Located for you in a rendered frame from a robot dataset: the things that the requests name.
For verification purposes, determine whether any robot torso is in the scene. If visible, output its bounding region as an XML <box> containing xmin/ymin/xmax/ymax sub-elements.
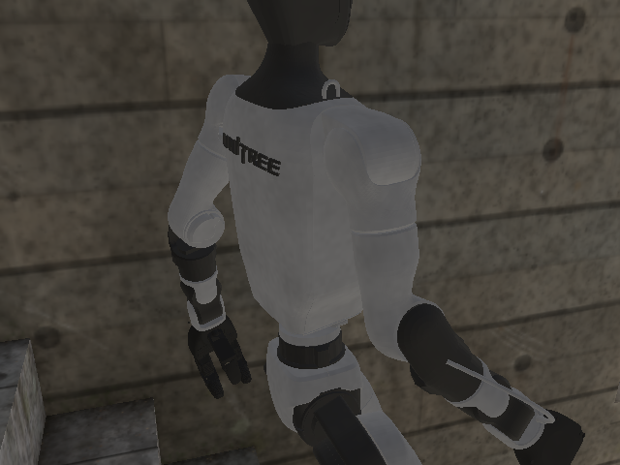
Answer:
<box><xmin>223</xmin><ymin>79</ymin><xmax>366</xmax><ymax>447</ymax></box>

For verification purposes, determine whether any right robot hand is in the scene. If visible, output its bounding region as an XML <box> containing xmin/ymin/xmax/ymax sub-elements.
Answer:
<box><xmin>513</xmin><ymin>409</ymin><xmax>585</xmax><ymax>465</ymax></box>

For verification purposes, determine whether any robot left upper arm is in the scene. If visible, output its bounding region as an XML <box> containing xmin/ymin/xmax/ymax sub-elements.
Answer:
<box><xmin>168</xmin><ymin>75</ymin><xmax>251</xmax><ymax>248</ymax></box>

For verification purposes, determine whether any left robot forearm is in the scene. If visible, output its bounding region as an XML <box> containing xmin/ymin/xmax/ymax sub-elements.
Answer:
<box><xmin>168</xmin><ymin>225</ymin><xmax>226</xmax><ymax>331</ymax></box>

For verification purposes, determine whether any robot right upper arm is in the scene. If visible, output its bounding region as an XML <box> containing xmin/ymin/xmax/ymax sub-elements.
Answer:
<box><xmin>322</xmin><ymin>105</ymin><xmax>445</xmax><ymax>362</ymax></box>

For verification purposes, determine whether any right robot forearm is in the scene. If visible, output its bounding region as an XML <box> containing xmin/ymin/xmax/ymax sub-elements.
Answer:
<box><xmin>397</xmin><ymin>303</ymin><xmax>544</xmax><ymax>450</ymax></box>

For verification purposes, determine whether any left robot hand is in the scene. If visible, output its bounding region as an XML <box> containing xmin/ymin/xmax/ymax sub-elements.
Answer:
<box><xmin>188</xmin><ymin>315</ymin><xmax>252</xmax><ymax>399</ymax></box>

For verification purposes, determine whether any humanoid robot head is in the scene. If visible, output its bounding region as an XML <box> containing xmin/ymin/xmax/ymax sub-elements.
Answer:
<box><xmin>235</xmin><ymin>0</ymin><xmax>353</xmax><ymax>109</ymax></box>

